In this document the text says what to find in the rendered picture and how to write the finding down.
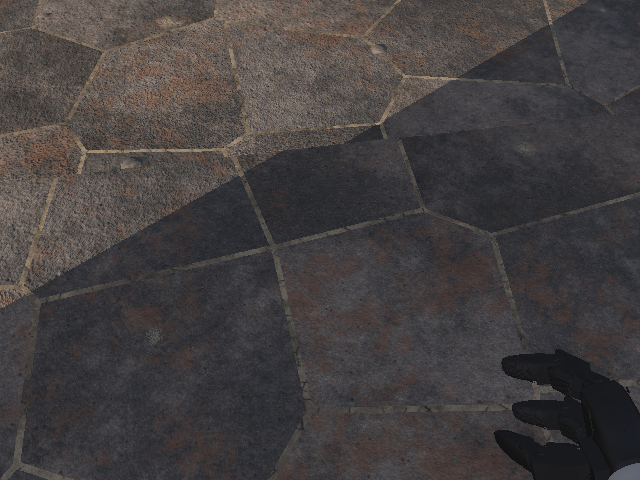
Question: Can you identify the robot right hand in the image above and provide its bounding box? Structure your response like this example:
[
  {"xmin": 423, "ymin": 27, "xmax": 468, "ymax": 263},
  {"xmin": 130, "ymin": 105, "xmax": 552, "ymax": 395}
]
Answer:
[{"xmin": 494, "ymin": 349, "xmax": 640, "ymax": 480}]

